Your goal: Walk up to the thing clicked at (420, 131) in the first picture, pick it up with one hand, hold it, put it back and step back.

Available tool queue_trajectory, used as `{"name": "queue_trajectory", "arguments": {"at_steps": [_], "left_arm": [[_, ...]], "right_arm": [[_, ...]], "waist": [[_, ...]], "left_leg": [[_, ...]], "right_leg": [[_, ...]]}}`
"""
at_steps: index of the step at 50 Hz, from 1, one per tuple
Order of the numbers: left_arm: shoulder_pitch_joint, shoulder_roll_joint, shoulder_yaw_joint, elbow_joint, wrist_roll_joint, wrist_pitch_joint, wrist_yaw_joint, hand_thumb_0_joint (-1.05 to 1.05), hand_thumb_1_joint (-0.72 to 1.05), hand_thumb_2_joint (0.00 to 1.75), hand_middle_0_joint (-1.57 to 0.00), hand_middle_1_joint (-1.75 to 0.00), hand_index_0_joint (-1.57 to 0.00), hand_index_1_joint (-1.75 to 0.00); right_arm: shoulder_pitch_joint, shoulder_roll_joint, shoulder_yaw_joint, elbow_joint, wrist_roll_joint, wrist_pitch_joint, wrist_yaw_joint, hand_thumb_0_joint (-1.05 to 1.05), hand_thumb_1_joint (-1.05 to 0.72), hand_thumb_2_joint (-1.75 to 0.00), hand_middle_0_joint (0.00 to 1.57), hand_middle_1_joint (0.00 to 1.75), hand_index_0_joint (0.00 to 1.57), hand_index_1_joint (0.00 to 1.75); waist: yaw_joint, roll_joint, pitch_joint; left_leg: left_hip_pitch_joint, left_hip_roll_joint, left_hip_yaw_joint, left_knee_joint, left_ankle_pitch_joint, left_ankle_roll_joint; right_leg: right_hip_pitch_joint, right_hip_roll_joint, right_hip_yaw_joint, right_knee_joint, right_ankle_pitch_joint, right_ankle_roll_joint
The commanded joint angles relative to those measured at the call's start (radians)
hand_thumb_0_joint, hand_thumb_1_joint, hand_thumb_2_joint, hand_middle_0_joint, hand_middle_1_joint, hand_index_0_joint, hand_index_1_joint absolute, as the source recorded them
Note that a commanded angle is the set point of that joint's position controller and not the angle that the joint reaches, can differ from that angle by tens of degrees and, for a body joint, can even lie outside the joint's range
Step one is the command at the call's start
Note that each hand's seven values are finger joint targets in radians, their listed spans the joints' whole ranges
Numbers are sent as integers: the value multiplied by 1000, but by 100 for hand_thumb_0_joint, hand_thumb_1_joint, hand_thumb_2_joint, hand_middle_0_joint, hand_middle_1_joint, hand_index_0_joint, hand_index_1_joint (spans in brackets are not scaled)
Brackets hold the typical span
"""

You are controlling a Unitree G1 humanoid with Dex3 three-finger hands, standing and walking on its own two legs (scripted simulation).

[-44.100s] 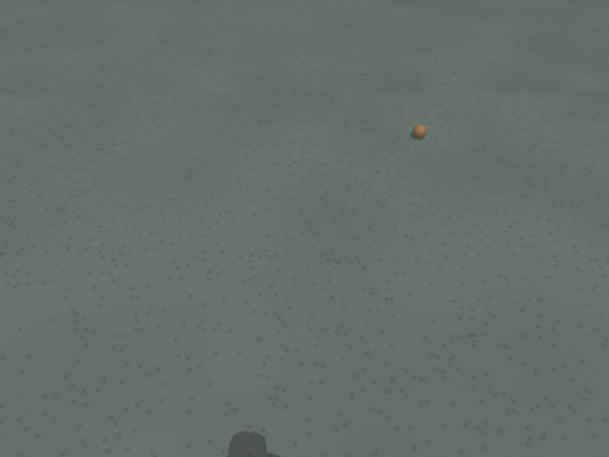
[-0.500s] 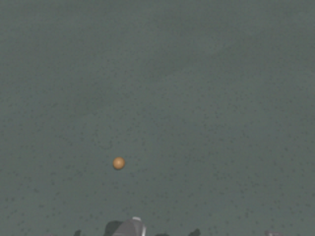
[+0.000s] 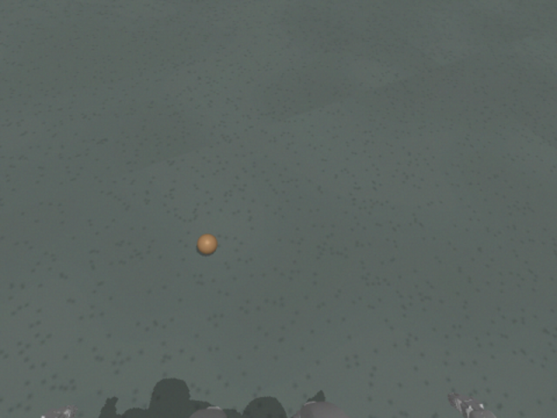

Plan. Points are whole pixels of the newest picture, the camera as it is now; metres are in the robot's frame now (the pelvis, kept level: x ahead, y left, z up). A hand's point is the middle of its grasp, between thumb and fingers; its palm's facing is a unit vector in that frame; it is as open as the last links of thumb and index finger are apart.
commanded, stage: step back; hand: left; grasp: from above
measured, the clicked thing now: (207, 243) +0.78 +0.25 -0.72
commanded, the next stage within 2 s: stand in 1.90 s
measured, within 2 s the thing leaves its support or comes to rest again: neither
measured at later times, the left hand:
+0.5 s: hand out of the picture -0.07 +0.26 -0.15, palm faces +0.04 -0.90 -0.43, open 7.4 cm
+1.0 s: hand out of the picture -0.28 +0.22 -0.14, palm faces +0.03 -0.91 -0.42, open 7.4 cm
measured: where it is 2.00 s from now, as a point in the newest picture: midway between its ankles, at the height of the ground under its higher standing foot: outside the picture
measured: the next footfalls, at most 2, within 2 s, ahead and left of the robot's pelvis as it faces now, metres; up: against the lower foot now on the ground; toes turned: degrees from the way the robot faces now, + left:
right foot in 0.12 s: -0.05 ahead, -0.15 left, +0.00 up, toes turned +0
left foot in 0.46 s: -0.14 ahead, +0.09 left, +0.00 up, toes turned +1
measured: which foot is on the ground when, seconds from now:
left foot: down 0.00-0.14, up 0.16-0.44, down 0.46-0.80, up 0.82-1.00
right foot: up 0.00-0.10, down 0.12-0.48, up 0.50-0.76, down 0.78-1.00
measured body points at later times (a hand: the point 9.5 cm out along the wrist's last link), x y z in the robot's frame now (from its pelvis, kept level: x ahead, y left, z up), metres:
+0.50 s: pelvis -0.18 -0.02 -0.02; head -0.12 -0.02 +0.43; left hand -0.07 +0.30 -0.12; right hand -0.08 -0.34 -0.14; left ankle -0.18 +0.09 -0.73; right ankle -0.09 -0.15 -0.73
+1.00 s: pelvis -0.31 -0.05 +0.00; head -0.29 -0.07 +0.45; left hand -0.28 +0.27 -0.11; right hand -0.23 -0.37 -0.13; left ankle -0.29 +0.10 -0.70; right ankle -0.31 -0.16 -0.73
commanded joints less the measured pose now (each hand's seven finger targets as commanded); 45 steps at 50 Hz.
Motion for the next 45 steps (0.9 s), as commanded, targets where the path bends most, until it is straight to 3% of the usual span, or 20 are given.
{"name": "queue_trajectory", "arguments": {"at_steps": [1, 5, 6, 7, 8, 11, 19, 22, 23, 25, 26, 29, 35, 37, 38, 39, 40, 41, 43, 45], "left_arm": [[20, 159, 51, -68, 2, -33, 1, 0, 90, 90, -20, -30, -20, -30], [189, 160, 50, 20, 7, -43, -4, 0, 90, 90, -20, -30, -20, -30], [184, 198, 58, 19, 22, -48, -3, 0, 90, 90, -20, -30, -20, -30], [153, 301, 88, -5, 32, -50, -5, 0, 90, 90, -20, -30, -20, -30], [66, 396, 101, -49, 35, -47, -3, 0, 90, 90, -20, -30, -20, -30], [-108, 257, 61, -85, 25, -56, 13, 0, 90, 90, -20, -30, -20, -30], [34, 244, 58, -86, 22, -40, 31, 0, 90, 90, -20, -30, -20, -30], [-41, 247, 46, -107, 4, -22, 26, 0, 90, 90, -20, -30, -20, -30], [-29, 211, 29, -111, 2, -19, 24, 0, 90, 90, -20, -30, -20, -30], [-102, 210, 41, -120, -3, -18, 37, 0, 90, 90, -20, -30, -20, -30], [-101, 219, 45, -101, 4, -14, 39, 0, 90, 90, -20, -30, -20, -30], [6, 197, 43, -41, -14, -14, 26, 0, 90, 90, -20, -30, -20, -30], [10, 173, 32, -10, 7, -55, -4, 0, 90, 90, -20, -30, -20, -30], [108, 149, 27, 62, 12, -72, -2, 0, 90, 90, -20, -30, -20, -30], [127, 180, 42, 86, 24, -82, 3, 0, 90, 90, -20, -30, -20, -30], [116, 235, 59, 78, 39, -90, 5, 0, 90, 90, -20, -30, -20, -30], [57, 338, 80, 46, 37, -87, 6, 0, 90, 90, -20, -30, -20, -30], [-22, 367, 83, 24, 38, -88, 6, 0, 90, 90, -20, -30, -20, -30], [-97, 259, 53, 13, 28, -102, 13, 0, 90, 90, -20, -30, -20, -30], [-46, 249, 55, 32, 28, -108, 8, 0, 90, 90, -20, -30, -20, -30]], "right_arm": [[37, -277, -82, -74, 1, -10, -20, 0, -90, -90, 20, 30, 20, 30], [-44, -303, -85, -98, 19, 19, -10, 0, -90, -90, 20, 30, 20, 30], [-38, -268, -74, -104, 25, 22, -8, 0, -90, -90, 20, 30, 20, 30], [-53, -201, -59, -127, 36, 19, -9, 0, -90, -90, 20, 30, 20, 30], [-88, -224, -72, -126, 28, 23, -26, 0, -90, -90, 20, 30, 20, 30], [20, -234, -71, -57, 44, 20, -25, 0, -90, -90, 20, 30, 20, 30], [22, -198, -56, -66, 15, 5, -18, 0, -90, -90, 20, 30, 20, 30], [143, -216, -73, -9, 12, 2, -11, 0, -90, -90, 20, 30, 20, 30], [136, -247, -85, -10, 1, 2, -13, 0, -90, -90, 20, 30, 20, 30], [65, -417, -112, -46, 3, 8, 2, 0, -90, -90, 20, 30, 20, 30], [25, -383, -108, -45, -4, 0, -1, 0, -90, -90, 20, 30, 20, 30], [-59, -280, -71, -60, -6, -2, -15, 0, -90, -90, 20, 30, 20, 30], [18, -281, -80, -35, -10, 2, -5, 0, -90, -90, 20, 30, 20, 30], [-12, -297, -82, -28, -2, 17, -1, 0, -90, -90, 20, 30, 20, 30], [5, -255, -69, -23, 3, 22, 1, 0, -90, -90, 20, 30, 20, 30], [25, -195, -47, -33, 8, 17, 6, 0, -90, -90, 20, 30, 20, 30], [-56, -187, -50, -53, 12, 14, -5, 0, -90, -90, 20, 30, 20, 30], [-70, -250, -75, -41, 12, 16, -7, 0, -90, -90, 20, 30, 20, 30], [-9, -235, -69, 14, 24, 4, 0, 0, -90, -90, 20, 30, 20, 30], [12, -223, -61, 24, 16, -7, 4, 0, -90, -90, 20, 30, 20, 30]], "waist": [[-51, 207, -231], [22, 228, -297], [19, 138, -255], [26, -147, -195], [67, -275, -148], [-54, -77, -110], [42, -176, -219], [-24, -137, -272], [-23, -65, -271], [-71, 275, -224], [-52, 196, -197], [25, 128, -176], [-42, 214, -229], [10, 207, -243], [11, 125, -238], [1, -34, -198], [56, -161, -164], [44, -143, -72], [-22, 1, -44], [-3, -82, -99]], "left_leg": [[217, 222, -209, -108, 371, 225], [82, 178, -169, -36, 191, 135], [-59, 122, -152, 31, 41, 76], [-266, -80, -87, 225, -219, -3], [-202, -119, -127, 480, -390, -35], [-160, -145, -188, 647, -256, -28], [-128, -73, -41, 187, -306, -41], [92, -68, 23, -152, -44, -14], [171, 21, -112, -199, 32, 24], [-3, 373, -531, -279, 204, 285], [-40, 358, -485, -259, 227, 286], [11, 226, -239, -178, 326, 208], [185, 206, -246, -183, -70, 194], [95, 178, -180, -115, -87, 154], [1, 125, -127, -20, -124, 105], [-209, 24, -75, 122, -238, 34], [-190, -45, -126, 215, -339, -17], [-126, -22, -205, 365, -321, -38], [-163, -75, -193, 415, -186, -36], [-98, -66, -143, 400, -191, -45]], "right_leg": [[19, -51, -61, -258, 10, 17], [264, -62, -146, -686, 236, -35], [295, -116, -29, -708, 234, -58], [274, -330, 299, -783, 215, -154], [11, -531, 497, -867, 218, -323], [6, -348, 134, -718, 528, -221], [353, -360, 109, -583, 777, -220], [254, -332, 72, -497, 677, -159], [119, -287, 49, -439, 543, -107], [-14, -43, -64, -43, -153, -21], [-1, -31, 34, 81, -130, -31], [-33, -11, 34, 159, 0, -34], [68, -75, -88, -424, -24, -12], [247, -59, -150, -742, 138, -46], [348, -62, -98, -805, 184, -56], [407, -199, 171, -829, 43, -99], [128, -453, 429, -893, -150, -232], [-65, -517, 505, -935, -266, -293], [54, -357, 226, -815, 76, -212], [70, -328, 158, -808, 84, -196]]}}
